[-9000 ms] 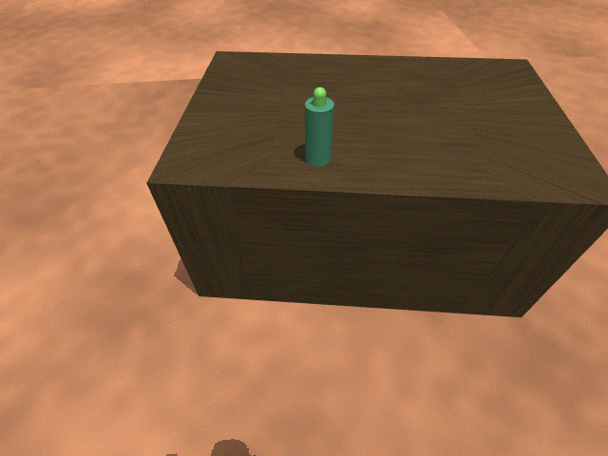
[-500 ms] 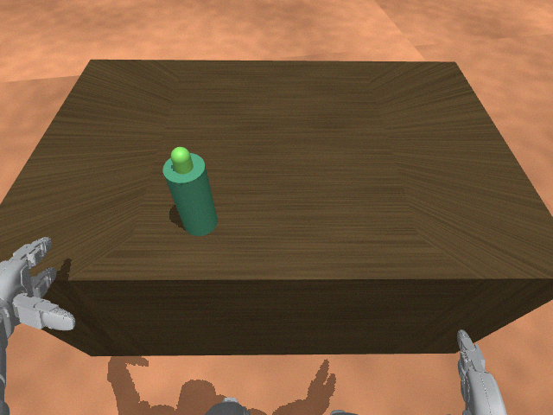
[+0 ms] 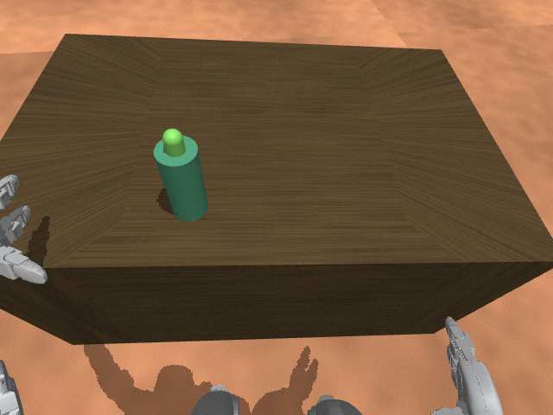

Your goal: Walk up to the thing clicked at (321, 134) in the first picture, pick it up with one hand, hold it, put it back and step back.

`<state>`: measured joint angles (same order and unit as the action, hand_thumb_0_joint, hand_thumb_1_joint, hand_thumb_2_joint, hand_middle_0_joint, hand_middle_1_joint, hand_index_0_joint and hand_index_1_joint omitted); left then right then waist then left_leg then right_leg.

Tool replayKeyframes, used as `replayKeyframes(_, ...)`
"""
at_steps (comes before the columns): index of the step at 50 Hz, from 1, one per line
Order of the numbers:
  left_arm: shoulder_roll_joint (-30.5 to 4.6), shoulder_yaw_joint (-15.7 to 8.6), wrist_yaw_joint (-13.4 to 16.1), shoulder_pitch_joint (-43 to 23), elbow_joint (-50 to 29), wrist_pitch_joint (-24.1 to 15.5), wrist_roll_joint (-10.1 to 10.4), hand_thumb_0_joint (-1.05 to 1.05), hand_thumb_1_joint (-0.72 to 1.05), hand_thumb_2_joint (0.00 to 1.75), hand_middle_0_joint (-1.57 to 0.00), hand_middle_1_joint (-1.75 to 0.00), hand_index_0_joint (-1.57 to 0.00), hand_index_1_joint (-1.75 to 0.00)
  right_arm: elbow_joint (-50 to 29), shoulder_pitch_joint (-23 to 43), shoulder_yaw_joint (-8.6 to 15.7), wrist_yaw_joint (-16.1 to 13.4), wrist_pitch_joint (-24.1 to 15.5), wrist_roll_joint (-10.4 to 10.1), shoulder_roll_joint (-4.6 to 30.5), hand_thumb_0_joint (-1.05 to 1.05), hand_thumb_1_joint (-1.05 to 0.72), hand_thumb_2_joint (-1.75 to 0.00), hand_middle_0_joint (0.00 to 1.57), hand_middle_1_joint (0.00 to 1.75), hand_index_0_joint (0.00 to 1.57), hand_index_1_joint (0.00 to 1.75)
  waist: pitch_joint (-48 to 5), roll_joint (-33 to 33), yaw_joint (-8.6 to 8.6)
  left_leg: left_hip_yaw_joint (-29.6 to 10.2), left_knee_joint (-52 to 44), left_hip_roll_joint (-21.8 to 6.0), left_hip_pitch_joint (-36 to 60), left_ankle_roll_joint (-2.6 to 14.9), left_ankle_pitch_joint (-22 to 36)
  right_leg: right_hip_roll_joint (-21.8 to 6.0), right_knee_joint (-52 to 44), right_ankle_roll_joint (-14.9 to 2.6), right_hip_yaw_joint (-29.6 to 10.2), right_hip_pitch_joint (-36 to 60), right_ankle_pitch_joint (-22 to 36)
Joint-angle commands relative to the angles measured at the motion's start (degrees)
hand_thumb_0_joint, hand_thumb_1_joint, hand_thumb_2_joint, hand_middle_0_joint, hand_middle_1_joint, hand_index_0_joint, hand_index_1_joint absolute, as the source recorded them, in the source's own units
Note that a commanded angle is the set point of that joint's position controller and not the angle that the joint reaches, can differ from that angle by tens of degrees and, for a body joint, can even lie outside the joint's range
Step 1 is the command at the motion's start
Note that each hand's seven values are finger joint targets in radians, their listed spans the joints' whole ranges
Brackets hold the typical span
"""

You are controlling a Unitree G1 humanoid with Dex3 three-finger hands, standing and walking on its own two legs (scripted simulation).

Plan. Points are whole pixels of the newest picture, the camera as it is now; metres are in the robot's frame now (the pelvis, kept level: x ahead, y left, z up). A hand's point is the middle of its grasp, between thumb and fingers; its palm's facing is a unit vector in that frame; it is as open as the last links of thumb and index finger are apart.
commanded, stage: go down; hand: left
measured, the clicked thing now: (182, 174) +0.52 +0.17 -0.02
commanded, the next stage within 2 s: approach in 0.22 s
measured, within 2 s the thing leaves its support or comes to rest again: neither
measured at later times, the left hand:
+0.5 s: hand (41, 208) +0.40 +0.35 +0.04, palm faces +0.15 -0.99 -0.03, open 17.7 cm
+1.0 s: hand (150, 199) +0.50 +0.24 -0.07, palm faces +0.08 -1.00 +0.05, open 17.7 cm
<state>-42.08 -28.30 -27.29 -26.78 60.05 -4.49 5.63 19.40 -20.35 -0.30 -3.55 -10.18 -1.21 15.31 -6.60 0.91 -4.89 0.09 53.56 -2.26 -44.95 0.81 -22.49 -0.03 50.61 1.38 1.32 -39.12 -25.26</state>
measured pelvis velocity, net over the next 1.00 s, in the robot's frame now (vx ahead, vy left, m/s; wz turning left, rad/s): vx -0.02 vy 0.00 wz -0.05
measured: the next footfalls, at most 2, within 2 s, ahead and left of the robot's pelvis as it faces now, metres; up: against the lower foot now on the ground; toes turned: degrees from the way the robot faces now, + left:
none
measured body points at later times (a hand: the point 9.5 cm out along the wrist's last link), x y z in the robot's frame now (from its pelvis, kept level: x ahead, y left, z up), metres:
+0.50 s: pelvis +0.01 +0.01 -0.01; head +0.10 +0.05 +0.43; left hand +0.39 +0.41 +0.04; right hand +0.16 -0.24 -0.05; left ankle +0.03 +0.11 -0.69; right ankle -0.01 -0.14 -0.69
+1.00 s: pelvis -0.02 +0.00 -0.08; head +0.15 +0.07 +0.33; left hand +0.49 +0.29 -0.07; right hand +0.13 -0.26 -0.07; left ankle +0.03 +0.11 -0.69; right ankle -0.01 -0.14 -0.69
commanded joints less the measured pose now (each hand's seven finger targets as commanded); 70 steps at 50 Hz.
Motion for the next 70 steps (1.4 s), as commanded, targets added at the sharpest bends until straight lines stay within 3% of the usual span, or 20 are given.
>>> replayKeyframes(1, -22.1, -4.2, 0.0, -19.7, -9.9, -4.4, 1.4, 0.00, -0.61, 0.00, -0.06, -0.03, -0.07, -0.02, -10.9, 1.9, 4.5, -0.8, -2.9, 0.0, 9.3, 0.00, 0.53, -0.05, 0.05, 0.05, 0.05, 0.05, -17.5, -10.5, 0.51, -2.3, -8.0, 0.2, 17.8, -0.14, 7.8, 1.2, -6.3, -2.50, 0.9, -1.3, 7.0)
replayKeyframes(11, -24.0, -5.9, 0.0, -20.5, -8.1, -5.8, 1.5, 0.00, -0.61, 0.00, -0.05, -0.04, -0.06, -0.03, -8.7, 0.6, 5.0, -1.2, -2.7, 0.1, 10.0, 0.00, 0.53, -0.05, 0.05, 0.05, 0.05, 0.05, -19.5, -12.3, 0.14, -2.5, -6.7, -0.2, 19.7, -0.50, 11.8, 1.6, -5.5, -2.51, 1.1, -2.4, 9.1)
replayKeyframes(18, -22.1, -5.6, -0.8, -21.1, -7.7, -6.0, 2.5, 0.00, -0.61, 0.00, -0.09, -0.02, -0.08, -0.03, -8.6, 1.2, 2.5, -0.3, -2.4, 0.1, 7.8, 0.00, 0.53, -0.05, 0.05, 0.05, 0.05, 0.05, -19.5, -12.1, 0.25, -3.1, -5.6, -1.0, 19.1, -0.54, 17.6, 1.9, -4.6, -2.69, 1.6, -3.5, 11.0)
replayKeyframes(21, -17.4, -4.1, -1.7, -24.0, -7.1, -8.3, 4.3, 0.00, -0.61, 0.00, -0.08, -0.02, -0.07, -0.03, -6.4, 2.7, 0.4, 0.1, -2.6, 0.3, 5.3, 0.00, 0.54, -0.05, 0.05, 0.05, 0.05, 0.05, -17.4, -10.4, -1.15, -2.3, -3.6, -0.6, 16.0, 0.24, 16.8, 1.7, -3.6, -2.33, 1.0, -5.4, 12.1)
replayKeyframes(25, -13.0, -3.4, -2.2, -25.8, -4.9, -12.3, 5.5, 0.00, -0.61, 0.00, -0.08, -0.03, -0.07, -0.05, -9.7, 3.5, 3.4, 0.2, -3.5, 0.9, 8.8, 0.00, 0.54, -0.05, 0.05, 0.05, 0.05, 0.05, -21.5, -9.4, -4.33, -3.6, -0.9, -1.6, 18.3, 0.02, 19.4, 1.9, -0.8, -2.26, 1.6, -10.0, 12.3)
replayKeyframes(26, -11.4, -2.8, -2.4, -26.3, -5.1, -13.5, 6.1, 0.00, -0.61, 0.00, -0.07, -0.03, -0.06, -0.05, -9.1, 2.1, 2.4, 0.4, -3.5, 1.2, 7.9, 0.00, 0.55, -0.04, 0.05, 0.05, 0.05, 0.05, -22.3, -10.0, -4.50, -3.9, 0.1, -1.8, 18.8, -0.05, 21.4, 2.0, -0.2, -2.23, 1.9, -11.1, 12.7)
replayKeyframes(31, -9.2, -2.6, -1.1, -33.5, -11.2, -19.5, 7.4, 0.00, -0.61, 0.01, -0.07, -0.04, -0.06, -0.06, -9.9, -1.2, 5.6, 1.5, -3.3, 2.0, 9.7, 0.00, 0.55, -0.04, 0.05, 0.05, 0.05, 0.05, -27.1, -13.1, -6.83, -4.5, 4.7, -2.1, 20.6, -0.79, 26.1, 1.9, 3.3, -2.43, 2.1, -17.3, 14.3)
replayKeyframes(33, -7.6, -2.9, 0.4, -26.4, 1.4, -20.4, 6.5, 0.00, -0.61, 0.03, -0.07, -0.05, -0.06, -0.07, -11.0, -1.2, 5.9, 1.9, -3.0, 2.2, 10.0, 0.00, 0.55, -0.04, 0.05, 0.05, 0.05, 0.05, -20.9, -7.6, -8.09, -4.7, 6.4, -1.9, 14.4, -0.34, 22.3, 2.1, 4.3, -2.23, 2.3, -19.7, 12.9)
replayKeyframes(40, -15.3, -7.0, 5.7, -33.7, -3.0, -28.3, 3.5, 0.00, -0.61, 0.03, -0.06, -0.06, -0.07, -0.06, -22.9, 1.3, 5.6, 4.1, -2.3, 3.8, 9.5, 0.00, 0.56, -0.04, 0.05, 0.05, 0.05, 0.05, -28.2, -14.3, -7.03, -4.9, 12.1, -1.1, 6.1, -0.32, 19.0, 2.2, 11.3, -2.87, 1.7, -20.7, 12.1)
replayKeyframes(43, -19.5, -9.3, 7.5, -39.6, -7.7, -30.9, 2.6, 0.00, -0.61, 0.04, -0.07, -0.06, -0.06, -0.07, -26.3, 2.0, 4.4, 4.4, -2.3, 4.6, 8.5, 0.00, 0.53, -0.05, 0.05, 0.05, 0.05, 0.05, -38.4, -20.8, -6.85, -4.9, 14.9, -0.8, 7.5, -0.58, 20.4, 2.2, 14.4, -3.01, 1.1, -19.9, 13.2)
replayKeyframes(45, -17.8, -7.2, 8.5, -44.3, -10.3, -31.3, 1.4, 0.00, -0.61, 0.03, -0.07, -0.06, -0.06, -0.07, -28.8, 1.8, 4.7, 4.6, -1.8, 5.2, 8.7, 0.00, 0.51, -0.06, 0.05, 0.05, 0.05, 0.05, -43.7, -25.2, -7.59, -5.8, 15.2, -1.3, 11.0, -1.31, 22.1, 2.6, 15.8, -3.38, 1.4, -21.6, 12.8)
replayKeyframes(47, -8.5, -1.6, 8.9, -42.1, -1.8, -28.6, 0.5, 0.00, -0.61, 0.01, -0.08, -0.05, -0.06, -0.06, -28.6, -1.0, 6.5, 4.3, -1.0, 5.2, 10.5, 0.00, 0.51, -0.06, 0.05, 0.05, 0.05, 0.05, -39.9, -23.0, -11.07, -6.1, 14.9, -1.9, 10.8, -1.49, 21.4, 3.1, 14.8, -3.44, 2.0, -24.6, 12.2)
replayKeyframes(48, -7.1, -0.2, 9.3, -41.5, -2.3, -27.5, 0.3, 0.00, -0.61, 0.01, -0.07, -0.03, -0.06, -0.05, -27.9, -1.2, 5.8, 4.3, -0.5, 5.1, 9.7, 0.00, 0.52, -0.06, 0.05, 0.05, 0.05, 0.05, -39.5, -23.3, -10.50, -5.9, 14.8, -1.9, 9.6, -1.59, 20.9, 3.1, 14.8, -3.48, 1.9, -25.1, 11.7)
replayKeyframes(49, -7.8, 0.1, 9.8, -40.9, -3.5, -26.9, -0.1, 0.00, -0.61, 0.00, -0.08, -0.03, -0.06, -0.04, -27.7, -2.5, 7.8, 4.1, 0.0, 5.2, 11.2, 0.00, 0.52, -0.06, 0.05, 0.05, 0.05, 0.05, -40.4, -23.6, -10.51, -5.5, 15.1, -1.7, 10.0, -1.48, 20.0, 3.1, 14.4, -3.41, 1.7, -25.1, 11.4)
replayKeyframes(50, -9.9, -0.8, 10.5, -40.7, -3.4, -26.3, -0.8, 0.00, -0.61, 0.01, -0.07, -0.03, -0.06, -0.04, -26.7, -3.0, 6.7, 4.0, 0.6, 5.2, 10.2, 0.00, 0.53, -0.05, 0.05, 0.05, 0.05, 0.05, -38.6, -23.8, -9.62, -5.5, 14.7, -1.6, 8.4, -1.50, 17.2, 3.1, 14.0, -3.35, 1.7, -25.5, 9.7)
replayKeyframes(52, -9.7, -0.3, 11.7, -40.6, -4.7, -25.4, -1.0, 0.00, -0.61, 0.00, -0.07, -0.02, -0.08, -0.01, -29.0, -5.4, 9.0, 3.9, 1.1, 5.2, 12.2, 0.00, 0.53, -0.05, 0.05, 0.05, 0.05, 0.05, -38.3, -21.4, -10.75, -5.1, 14.8, -1.4, 7.1, -1.06, 15.1, 3.0, 13.6, -3.28, 1.8, -24.4, 9.7)
replayKeyframes(56, -7.1, -1.7, 14.2, -38.9, -3.4, -25.1, 1.2, 0.00, -0.61, 0.00, -0.05, -0.04, -0.08, -0.02, -31.0, -5.5, 9.2, 3.7, 2.1, 4.0, 11.4, 0.00, 0.55, -0.04, 0.05, 0.05, 0.05, 0.05, -29.4, -13.7, -11.06, -4.1, 13.6, -0.6, -2.0, 0.23, 5.3, 2.9, 11.6, -2.34, 0.8, -20.7, 7.1)
replayKeyframes(60, -4.4, -0.6, 17.0, -38.6, -3.7, -25.5, -0.6, 0.00, -0.61, 0.00, -0.05, -0.04, -0.07, -0.03, -34.0, -3.4, 6.9, 4.4, 2.5, 3.8, 8.8, 0.00, 0.55, -0.04, 0.05, 0.05, 0.05, 0.05, -24.6, -11.3, -10.35, -4.3, 11.4, -0.5, -4.7, 0.23, -0.1, 3.0, 11.2, -2.42, 1.1, -22.5, 2.4)
replayKeyframes(66, -3.0, 0.9, 17.5, -40.8, -7.5, -27.1, -0.8, 0.00, -0.61, 0.00, -0.05, -0.03, -0.07, -0.02, -38.2, -5.2, 7.6, 4.7, 2.8, 3.9, 9.1, 0.00, 0.54, -0.05, 0.05, 0.05, 0.05, 0.05, -34.6, -12.8, -10.99, -4.2, 12.7, -0.5, 1.6, 0.33, 9.0, 3.2, 12.3, -2.40, 1.3, -18.0, 9.9)
replayKeyframes(70, -2.4, 1.3, 18.3, -41.4, -9.4, -27.4, -1.0, 0.00, -0.61, 0.00, -0.05, -0.01, -0.07, 0.00, -35.2, -6.9, 10.1, 4.7, 3.6, 4.3, 10.7, 0.00, 0.53, -0.05, 0.05, 0.05, 0.05, 0.05, -34.1, -17.5, -10.59, -4.3, 12.6, -0.7, 5.6, -0.53, 12.5, 3.1, 12.6, -2.77, 1.4, -20.5, 10.5)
